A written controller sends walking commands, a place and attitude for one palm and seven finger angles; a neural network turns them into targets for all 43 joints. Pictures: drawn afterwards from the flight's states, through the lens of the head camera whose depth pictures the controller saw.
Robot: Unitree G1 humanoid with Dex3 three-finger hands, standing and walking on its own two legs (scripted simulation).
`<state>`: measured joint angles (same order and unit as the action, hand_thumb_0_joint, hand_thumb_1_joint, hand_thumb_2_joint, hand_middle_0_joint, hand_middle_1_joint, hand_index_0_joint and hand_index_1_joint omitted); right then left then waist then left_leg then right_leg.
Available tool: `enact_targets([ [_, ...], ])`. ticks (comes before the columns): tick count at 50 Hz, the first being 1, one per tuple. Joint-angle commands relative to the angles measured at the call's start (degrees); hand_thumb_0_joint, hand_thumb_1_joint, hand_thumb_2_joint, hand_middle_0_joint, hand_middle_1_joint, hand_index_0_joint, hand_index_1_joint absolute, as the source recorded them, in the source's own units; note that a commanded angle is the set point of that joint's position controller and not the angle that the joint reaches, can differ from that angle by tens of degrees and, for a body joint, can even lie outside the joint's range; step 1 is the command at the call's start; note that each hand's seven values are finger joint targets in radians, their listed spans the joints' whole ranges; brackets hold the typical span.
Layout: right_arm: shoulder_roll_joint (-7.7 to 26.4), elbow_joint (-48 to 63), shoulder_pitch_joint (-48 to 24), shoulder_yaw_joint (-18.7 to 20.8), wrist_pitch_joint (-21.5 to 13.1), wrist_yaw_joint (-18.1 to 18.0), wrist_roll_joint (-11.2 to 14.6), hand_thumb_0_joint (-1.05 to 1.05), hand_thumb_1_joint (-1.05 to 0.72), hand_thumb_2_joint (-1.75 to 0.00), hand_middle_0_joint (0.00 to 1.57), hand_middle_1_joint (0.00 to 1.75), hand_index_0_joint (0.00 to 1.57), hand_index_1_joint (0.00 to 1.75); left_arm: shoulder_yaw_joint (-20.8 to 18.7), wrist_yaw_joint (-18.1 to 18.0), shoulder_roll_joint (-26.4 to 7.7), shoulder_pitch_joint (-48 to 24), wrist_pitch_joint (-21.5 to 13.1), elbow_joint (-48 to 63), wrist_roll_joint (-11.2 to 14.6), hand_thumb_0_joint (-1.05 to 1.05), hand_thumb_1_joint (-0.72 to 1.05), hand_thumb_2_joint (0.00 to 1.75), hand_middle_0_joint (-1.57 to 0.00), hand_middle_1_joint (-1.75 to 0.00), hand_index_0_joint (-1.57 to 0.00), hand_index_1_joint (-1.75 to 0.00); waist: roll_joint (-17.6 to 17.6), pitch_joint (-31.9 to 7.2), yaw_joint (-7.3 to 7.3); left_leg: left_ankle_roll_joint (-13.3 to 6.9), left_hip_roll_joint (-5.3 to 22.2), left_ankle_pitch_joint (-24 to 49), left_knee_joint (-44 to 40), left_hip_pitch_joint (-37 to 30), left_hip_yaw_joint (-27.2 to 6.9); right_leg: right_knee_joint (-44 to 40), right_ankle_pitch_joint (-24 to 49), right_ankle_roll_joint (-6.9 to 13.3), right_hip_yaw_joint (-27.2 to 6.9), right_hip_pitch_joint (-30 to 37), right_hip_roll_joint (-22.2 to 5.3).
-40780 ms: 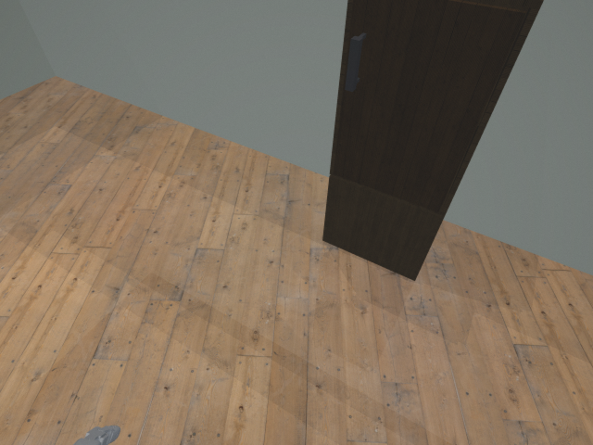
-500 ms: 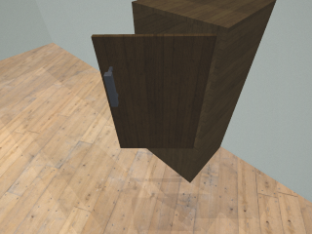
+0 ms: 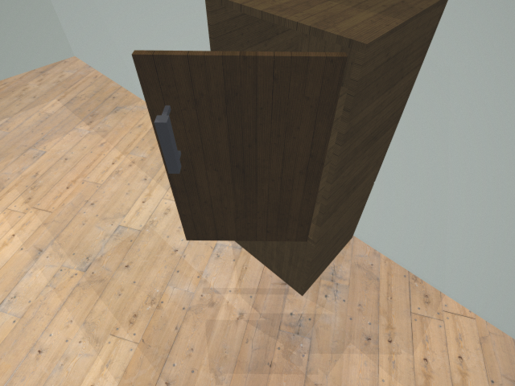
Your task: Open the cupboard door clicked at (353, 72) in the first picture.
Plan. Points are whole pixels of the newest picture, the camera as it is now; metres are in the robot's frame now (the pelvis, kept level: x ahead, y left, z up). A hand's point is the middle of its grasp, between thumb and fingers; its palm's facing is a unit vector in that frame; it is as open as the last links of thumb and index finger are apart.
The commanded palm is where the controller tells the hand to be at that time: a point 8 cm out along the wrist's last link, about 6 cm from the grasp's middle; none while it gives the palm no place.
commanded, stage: look again from close up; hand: left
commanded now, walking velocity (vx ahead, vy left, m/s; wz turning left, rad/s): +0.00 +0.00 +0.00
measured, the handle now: (171, 140) +0.57 +0.22 +0.06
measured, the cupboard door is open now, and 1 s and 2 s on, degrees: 42 42 42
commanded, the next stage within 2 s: raise the hand with hooked fingers in 0.26 s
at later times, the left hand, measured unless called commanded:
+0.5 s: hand out of the picture +0.13 +0.20 -0.08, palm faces +0.28 -0.93 -0.22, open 7.3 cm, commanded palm +0.12 +0.22 -0.06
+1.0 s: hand (127, 343) +0.18 +0.20 +0.00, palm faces +0.13 -0.99 -0.11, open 9.9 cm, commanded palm +0.16 +0.26 -0.01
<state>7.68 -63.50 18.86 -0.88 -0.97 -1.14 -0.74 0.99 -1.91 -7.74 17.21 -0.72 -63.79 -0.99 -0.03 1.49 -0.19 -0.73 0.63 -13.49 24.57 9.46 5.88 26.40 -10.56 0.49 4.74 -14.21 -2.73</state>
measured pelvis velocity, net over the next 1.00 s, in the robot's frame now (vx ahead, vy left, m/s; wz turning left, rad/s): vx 0.00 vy -0.01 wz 0.08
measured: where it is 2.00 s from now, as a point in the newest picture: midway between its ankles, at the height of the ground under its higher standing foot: outside the picture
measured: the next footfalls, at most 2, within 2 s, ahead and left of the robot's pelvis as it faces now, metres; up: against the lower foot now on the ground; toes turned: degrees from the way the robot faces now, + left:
none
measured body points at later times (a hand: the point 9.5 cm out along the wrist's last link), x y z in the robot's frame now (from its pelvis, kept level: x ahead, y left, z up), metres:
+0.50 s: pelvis +0.01 -0.01 +0.00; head +0.00 -0.02 +0.44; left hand +0.11 +0.24 -0.07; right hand +0.06 -0.25 -0.15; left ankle +0.00 +0.11 -0.74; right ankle +0.04 -0.11 -0.74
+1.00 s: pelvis +0.00 -0.01 -0.08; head +0.06 +0.00 +0.37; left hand +0.17 +0.25 +0.01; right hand +0.25 -0.20 -0.14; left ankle +0.00 +0.11 -0.74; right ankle +0.04 -0.11 -0.74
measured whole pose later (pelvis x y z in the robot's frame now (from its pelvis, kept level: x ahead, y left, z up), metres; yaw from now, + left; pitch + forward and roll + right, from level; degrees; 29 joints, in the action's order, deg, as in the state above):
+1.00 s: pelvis +0.00 -0.01 -0.08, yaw +5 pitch +11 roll -2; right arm 13.0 -31.0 8.2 -1.4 -14.6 -2.1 1.1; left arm -10.3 16.8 -13.0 23.9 -31.9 3.2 15.5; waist 1.4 -4.8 4.0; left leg 0.6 2.8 -30.7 63.8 44.1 -1.7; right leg 59.9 -26.8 2.3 10.0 -43.8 -2.8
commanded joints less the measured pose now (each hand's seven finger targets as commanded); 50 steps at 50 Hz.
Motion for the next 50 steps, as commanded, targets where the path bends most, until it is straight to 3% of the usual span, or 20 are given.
enact_targets([
  [1, 4.5, 1.2, 2.9, 1.1, -0.7, -0.3, 0.0, 0.00, -0.90, -0.90, 0.20, 0.30, 0.20, 0.30, -1.3, -0.1, -5.6, 3.0, -0.9, 1.7, 0.4, 0.00, 0.90, 0.90, -0.20, -0.30, -0.20, -0.30, -0.3, 4.0, 0.16, -0.6, 5.0, -1.6, -6.9, 5.7, -6.1, -6.3, -2.3, 1.4, -6.8, 1.3, -4.3],
  [17, 3.9, -0.4, 2.7, 1.2, -0.7, -0.5, 0.0, 0.00, -0.90, -0.90, 0.20, 0.30, 0.20, 0.30, -1.6, -0.3, -5.1, 2.9, -1.2, 1.6, 0.4, 0.00, 0.90, 0.90, -0.20, -0.30, -0.20, -0.30, -0.8, 3.1, 0.13, -0.3, 5.3, 2.6, -6.5, 3.4, -5.3, -6.6, 2.5, 1.4, -6.5, 2.7, -4.2],
  [18, 7.3, 3.2, -3.6, 1.7, -1.0, 0.1, 0.5, 0.00, -0.90, -0.90, 0.20, 0.30, 0.20, 0.30, -1.3, -2.3, -7.0, 6.7, -1.4, -0.9, -0.1, 0.00, 0.90, 0.90, -0.20, -0.30, -0.20, -0.30, 0.0, 4.6, 2.52, 1.1, 6.9, 2.4, 3.5, 6.5, -3.0, -4.4, 14.0, 0.9, -7.7, 1.3, -6.6],
  [19, 17.1, 25.5, -5.1, 2.0, -9.5, -2.9, 3.5, 0.00, -0.90, -0.90, 0.20, 0.30, 0.20, 0.30, -5.9, -1.1, -18.4, -37.0, -14.3, 87.9, 12.7, 0.00, 0.88, 0.89, -0.20, -0.32, -0.20, -0.32, 10.0, -23.3, -4.75, -0.5, -0.7, 4.3, -2.7, -7.0, -4.2, -2.1, 6.2, 0.7, -6.1, 8.4, -0.8],
  [20, 12.0, 22.4, -10.3, 0.4, -14.7, -4.8, 3.4, 0.00, -0.90, -0.90, 0.20, 0.30, 0.20, 0.30, -6.5, -4.2, -15.4, -14.3, -10.9, 73.3, 8.2, 0.00, 0.85, 0.88, -0.20, -0.33, -0.20, -0.33, 14.6, -19.6, 0.36, -1.3, -0.5, 3.9, -3.8, -4.0, -2.2, 0.5, -0.4, 2.4, -3.8, 7.9, 1.3],
  [21, 12.2, 19.2, -9.7, 1.4, -16.5, -4.9, 4.0, 0.00, -0.90, -0.90, 0.20, 0.30, 0.20, 0.30, -5.1, -7.1, -11.9, -12.3, -8.2, 67.8, 9.2, 0.00, 0.83, 0.87, -0.21, -0.34, -0.21, -0.34, 11.9, -13.2, -1.50, 0.1, 0.3, -2.5, -3.1, 1.5, -2.7, 0.1, -5.3, 1.5, -1.7, 3.3, 1.3],
  [22, 9.7, 18.4, -6.7, 1.7, -16.3, -4.2, 4.4, 0.00, -0.90, -0.90, 0.20, 0.30, 0.20, 0.30, 1.7, -6.7, 1.3, 5.4, -2.2, 54.0, 8.9, 0.00, 0.81, 0.86, -0.21, -0.36, -0.21, -0.36, 4.3, -4.7, -1.76, -0.2, 0.8, -5.7, -4.0, 6.1, -4.4, -0.5, -6.9, 0.8, 0.1, -0.9, 1.8],
  [23, 11.7, 23.1, -7.3, 1.6, -17.3, -4.2, 5.4, 0.00, -0.90, -0.90, 0.20, 0.30, 0.20, 0.30, 2.3, -5.1, 0.2, -2.3, -3.9, 66.1, 12.1, 0.00, 0.78, 0.85, -0.21, -0.37, -0.21, -0.37, 0.7, 0.9, -2.00, -0.3, 0.7, -7.8, -3.2, 7.9, -6.2, -0.9, -9.7, 0.1, -0.4, -3.2, 1.6],
  [26, 14.0, 27.5, -8.1, 3.3, -20.5, -4.0, 3.2, 0.00, -0.90, -0.90, 0.20, 0.30, 0.20, 0.30, -1.7, -2.0, -2.8, 0.8, -12.6, 62.8, 10.8, 0.00, 0.71, 0.82, -0.21, -0.42, -0.21, -0.42, -8.6, 3.8, -2.66, -0.4, -1.5, -9.8, 5.0, 13.6, -5.6, -0.1, -20.0, -0.3, -0.8, -12.4, 1.2],
  [27, 13.6, 28.5, -7.6, 3.8, -20.6, -3.4, 2.5, 0.00, -0.90, -0.90, 0.20, 0.30, 0.20, 0.30, -2.4, -0.1, -1.5, 2.3, -15.6, 59.1, 11.0, 0.00, 0.69, 0.81, -0.22, -0.43, -0.22, -0.43, -14.1, 3.7, -1.68, 0.0, -1.9, -9.7, 7.9, 17.1, -5.5, 2.0, -22.6, -0.4, -0.7, -15.1, 1.3],
  [29, 13.1, 31.6, -9.0, 5.2, -21.0, -1.5, 1.6, 0.00, -0.90, -0.90, 0.20, 0.30, 0.20, 0.30, -5.2, 5.7, 0.1, 16.1, -23.4, 52.2, 13.0, 0.00, 0.64, 0.79, -0.22, -0.47, -0.22, -0.47, -18.6, 0.4, 2.36, 0.7, -1.8, -8.5, 13.6, 23.8, -5.1, 7.5, -22.7, -0.1, -1.4, -16.9, 1.4],
  [30, 13.1, 33.3, -10.0, 5.8, -20.7, -0.4, 1.4, 0.00, -0.90, -0.90, 0.20, 0.30, 0.20, 0.30, -7.1, 9.0, -0.5, 21.0, -27.3, 52.8, 14.3, 0.00, 0.62, 0.78, -0.22, -0.48, -0.22, -0.48, -18.2, -2.3, 3.71, 1.0, -2.2, -7.2, 16.1, 25.9, -4.7, 10.1, -19.6, 0.2, -1.8, -15.8, 1.4],
  [31, 13.7, 34.8, -10.4, 6.7, -19.7, 1.0, 1.6, 0.00, -0.90, -0.90, 0.20, 0.30, 0.20, 0.30, -12.0, 12.6, -4.4, 24.7, -30.2, 50.1, 15.0, 0.00, 0.60, 0.77, -0.22, -0.50, -0.22, -0.50, -12.1, -4.7, 5.50, 1.7, -2.9, -4.1, 18.6, 26.3, -3.9, 13.3, -13.4, 1.3, -3.0, -13.1, 1.1],
  [32, 14.0, 36.8, -11.9, 6.6, -19.1, 2.0, 1.3, 0.00, -0.90, -0.90, 0.20, 0.30, 0.20, 0.30, -11.6, 16.5, -4.5, 23.3, -33.4, 52.5, 15.6, 0.00, 0.57, 0.76, -0.22, -0.51, -0.22, -0.51, -9.1, -6.8, 4.86, 1.9, -3.4, -2.4, 20.9, 27.6, -3.6, 16.4, -7.7, 1.7, -2.7, -12.6, 0.8],
  [35, 13.4, 41.6, -14.6, 6.8, -16.5, 2.3, 1.9, 0.00, -0.90, -0.90, 0.20, 0.30, 0.20, 0.30, -15.1, 18.9, -9.4, 21.4, -32.8, 60.0, 14.0, 0.00, 0.50, 0.73, -0.23, -0.55, -0.23, -0.55, -1.8, -13.2, 6.24, 0.7, -3.8, 0.2, 24.0, 31.3, -1.3, 21.1, 0.3, 1.5, -4.3, -12.1, 0.2],
  [40, 11.5, 44.1, -10.2, 6.1, -14.4, 0.5, 1.7, 0.00, -0.90, -0.90, 0.20, 0.30, 0.20, 0.30, -16.4, 13.5, -11.6, 5.9, -33.1, 83.4, 15.4, 0.00, 0.39, 0.68, -0.24, -0.63, -0.24, -0.63, 9.4, -19.8, 2.33, -0.3, -1.9, 2.1, 26.7, 26.4, -3.6, 22.9, 0.3, 1.2, -5.1, -15.7, 1.5],
  [41, 11.9, 43.5, -8.6, 5.5, -14.3, 0.1, 1.2, 0.00, -0.90, -0.90, 0.20, 0.30, 0.20, 0.30, -15.2, 13.0, -12.1, -0.1, -34.7, 88.5, 15.6, 0.00, 0.36, 0.67, -0.24, -0.64, -0.24, -0.64, 7.0, -19.7, -0.21, -0.5, -1.3, 2.1, 28.1, 26.5, -5.1, 24.2, 0.6, 1.0, -4.7, -18.0, 2.2],
  [46, 13.6, 39.5, -7.5, 3.6, -16.2, -1.5, 2.0, 0.00, -0.90, -0.90, 0.20, 0.30, 0.20, 0.30, -8.1, 18.8, -9.2, -5.3, -37.3, 83.2, 16.4, 0.00, 0.25, 0.62, -0.25, -0.72, -0.25, -0.72, 5.3, -14.3, -5.25, -0.9, 0.0, -2.3, 31.4, 28.4, -7.7, 23.7, -5.5, 1.1, -4.0, -25.7, 3.2],
  [47, 13.8, 38.9, -7.1, 3.7, -16.5, -1.8, 2.2, 0.00, -0.90, -0.90, 0.20, 0.30, 0.20, 0.30, -8.0, 20.8, -10.3, -6.0, -35.9, 81.4, 16.4, 0.00, 0.22, 0.61, -0.25, -0.74, -0.25, -0.74, 4.4, -15.3, -5.80, -1.0, 0.0, -3.8, 31.3, 28.8, -7.6, 22.8, -7.0, 0.7, -4.1, -25.2, 2.9],
  [50, 14.9, 39.7, -7.7, 3.7, -16.4, -2.9, 3.5, 0.00, -0.90, -0.90, 0.20, 0.30, 0.20, 0.30, -13.1, 25.1, -14.4, -0.9, -26.3, 71.6, 16.9, 0.00, 0.15, 0.58, -0.25, -0.78, -0.25, -0.78, -1.0, -17.2, -3.40, -1.0, -0.4, -6.3, 28.7, 31.0, -7.5, 19.4, -11.2, 0.0, -4.8, -20.7, 2.4],
])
